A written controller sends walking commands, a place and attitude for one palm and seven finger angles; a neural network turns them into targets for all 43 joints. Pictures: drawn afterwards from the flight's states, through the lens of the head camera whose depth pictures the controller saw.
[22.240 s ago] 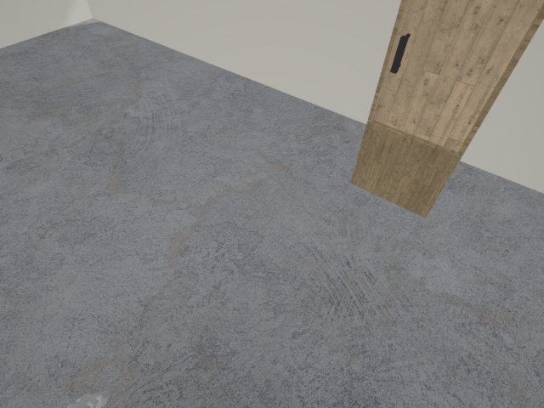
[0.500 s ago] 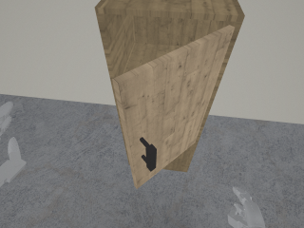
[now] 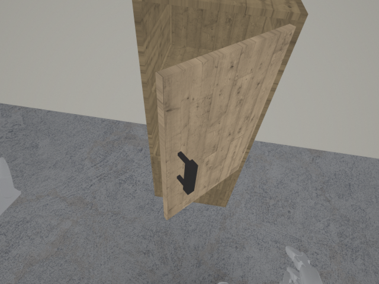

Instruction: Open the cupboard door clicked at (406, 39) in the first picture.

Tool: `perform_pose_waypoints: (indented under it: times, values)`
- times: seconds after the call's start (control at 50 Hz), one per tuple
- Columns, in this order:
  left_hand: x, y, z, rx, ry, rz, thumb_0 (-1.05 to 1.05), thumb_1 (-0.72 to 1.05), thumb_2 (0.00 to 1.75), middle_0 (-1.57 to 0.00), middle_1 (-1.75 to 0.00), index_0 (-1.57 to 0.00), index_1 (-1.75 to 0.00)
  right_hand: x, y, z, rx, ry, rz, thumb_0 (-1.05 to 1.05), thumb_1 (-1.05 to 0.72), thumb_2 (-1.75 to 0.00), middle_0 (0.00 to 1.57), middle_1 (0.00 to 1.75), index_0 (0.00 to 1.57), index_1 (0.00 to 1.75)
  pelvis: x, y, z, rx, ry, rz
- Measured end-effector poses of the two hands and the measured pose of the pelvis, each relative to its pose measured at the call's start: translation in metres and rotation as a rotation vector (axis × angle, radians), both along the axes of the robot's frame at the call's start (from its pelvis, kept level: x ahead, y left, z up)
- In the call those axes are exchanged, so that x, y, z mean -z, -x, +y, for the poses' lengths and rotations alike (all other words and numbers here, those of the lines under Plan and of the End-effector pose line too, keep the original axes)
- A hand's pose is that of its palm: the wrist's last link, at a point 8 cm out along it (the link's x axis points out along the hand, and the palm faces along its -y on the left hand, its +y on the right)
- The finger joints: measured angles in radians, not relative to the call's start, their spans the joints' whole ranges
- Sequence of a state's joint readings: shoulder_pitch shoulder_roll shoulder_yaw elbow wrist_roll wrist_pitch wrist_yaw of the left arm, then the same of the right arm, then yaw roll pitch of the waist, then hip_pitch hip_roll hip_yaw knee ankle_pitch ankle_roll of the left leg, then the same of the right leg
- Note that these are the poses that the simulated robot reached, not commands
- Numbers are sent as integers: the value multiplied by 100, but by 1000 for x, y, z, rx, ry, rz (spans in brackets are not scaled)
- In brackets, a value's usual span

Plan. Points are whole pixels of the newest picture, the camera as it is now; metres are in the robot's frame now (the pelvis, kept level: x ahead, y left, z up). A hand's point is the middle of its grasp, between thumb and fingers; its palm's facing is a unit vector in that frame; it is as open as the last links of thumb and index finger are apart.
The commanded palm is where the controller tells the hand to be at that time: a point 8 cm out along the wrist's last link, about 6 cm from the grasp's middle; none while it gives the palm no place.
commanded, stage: step back with the hand held close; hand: left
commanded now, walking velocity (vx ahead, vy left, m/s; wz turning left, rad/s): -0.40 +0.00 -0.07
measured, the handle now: (185, 173) +0.38 +0.03 -0.03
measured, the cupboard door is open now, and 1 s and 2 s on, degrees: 46 46 46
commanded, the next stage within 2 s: stop stepping back and stand still in 0.52 s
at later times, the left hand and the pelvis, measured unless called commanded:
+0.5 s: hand out of the picture +0.14 +0.27 +0.18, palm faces +0.47 -0.74 -0.48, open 7.4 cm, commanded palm +0.08 +0.29 +0.19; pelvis -0.06 -0.01 +0.01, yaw -1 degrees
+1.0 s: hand out of the picture +0.02 +0.23 +0.16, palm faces +0.32 -0.80 -0.51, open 7.4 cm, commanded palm -0.04 +0.27 +0.19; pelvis -0.19 -0.03 +0.01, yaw -3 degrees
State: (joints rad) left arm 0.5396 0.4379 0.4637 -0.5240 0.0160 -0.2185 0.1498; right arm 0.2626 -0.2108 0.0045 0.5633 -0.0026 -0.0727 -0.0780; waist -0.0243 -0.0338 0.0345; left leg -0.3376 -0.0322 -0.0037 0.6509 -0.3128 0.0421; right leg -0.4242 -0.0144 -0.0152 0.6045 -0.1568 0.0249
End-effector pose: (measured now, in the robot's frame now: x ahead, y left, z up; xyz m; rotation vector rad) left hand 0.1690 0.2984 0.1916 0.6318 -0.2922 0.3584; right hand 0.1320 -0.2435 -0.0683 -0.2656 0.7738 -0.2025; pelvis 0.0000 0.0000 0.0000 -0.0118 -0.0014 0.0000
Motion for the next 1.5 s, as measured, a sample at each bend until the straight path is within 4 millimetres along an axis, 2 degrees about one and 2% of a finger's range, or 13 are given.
perform_pose_waypoints:
  times: [0.08, 0.22, 0.32, 0.46, 0.56, 0.64, 0.7, 0.88, 1.08, 1.18, 1.32, 1.42, 1.5]
  values:
    - [-2, 10, 1, -34, -14, -12, 1, 89, 90, -21, -31, -21, -31, 5, -5, -1, -27, -9, 1, 2, -90, -89, 21, 30, 20, 30, 2, 5, -4, 7, -5, 1]
    - [7, 22, -15, 36, 37, 11, 1, 89, 90, -21, -30, -21, -31, 1, -10, -2, -34, -17, -46, 2, -90, -89, 21, 30, 20, 30, 4, 30, -4, 2, -2, 12]
    - [2, 41, -8, 64, -11, 13, 1, 88, 90, -22, -31, -21, -31, -8, 3, 1, -18, 9, -67, 1, -90, -89, 20, 30, 20, 30, 4, 46, 2, -2, 9, 20]
    - [-9, 71, 9, -58, 6, -22, 1, 88, 90, -22, -31, -21, -31, -6, 26, 10, -60, -17, -30, 1, -90, -89, 20, 30, 20, 30, -7, 56, -6, -4, 32, 67]
    - [4, 73, -21, -18, 81, 19, 1, 89, 90, -21, -30, -21, -31, 5, 39, 8, -111, -60, -32, 1, -90, -89, 21, 30, 20, 30, -6, 87, -19, 63, -1, 97]
    - [2, 76, -57, 129, 54, 80, 1, 89, 90, -21, -30, -21, -31, 5, 62, -5, -56, -100, -43, 1, -90, -89, 21, 30, 20, 30, -8, 117, -28, 76, 18, 72]
    - [-5, 89, -65, 190, -1, 121, 1, 89, 90, -22, -30, -21, -31, -6, 86, -17, 4, -92, -39, 2, -90, -89, 21, 30, 20, 30, -13, 125, -34, 80, -13, 89]
    - [-3, 140, -36, 75, 8, 147, 1, 88, 90, -22, -31, -22, -31, -19, 155, -52, 74, 25, -16, 2, -90, -89, 20, 30, 20, 30, -15, 159, -28, 64, -16, 54]
    - [8, 215, -31, 5, 125, 58, 1, 89, 90, -22, -31, -21, -31, -14, 213, -41, 34, 29, -25, 2, -90, -89, 20, 30, 20, 30, -13, 204, -26, 47, 4, -4]
    - [7, 223, -21, -6, 154, -64, 1, 89, 90, -21, -31, -21, -31, -5, 230, -26, 26, 27, -36, 2, -90, -89, 20, 30, 20, 30, -4, 218, -18, 34, 4, -29]
    - [-1, 228, -24, -16, 93, -9, 1, 89, 90, -21, -30, -21, -31, 1, 246, 0, 19, -88, -67, 2, -90, -89, 20, 30, 20, 30, -10, 227, -24, 37, -10, -34]
    - [1, 235, -37, 17, 86, 19, 1, 89, 90, -21, -30, -21, -31, 11, 249, -5, -15, -93, -6, 2, -90, -89, 21, 30, 20, 30, -8, 233, -29, 39, -12, -23]
    - [2, 234, -35, 4, 122, 5, 1, 89, 90, -21, -30, -21, -31, 6, 248, -19, -5, -48, 23, 2, -90, -89, 21, 30, 20, 30, -12, 227, -28, 29, -21, -12]
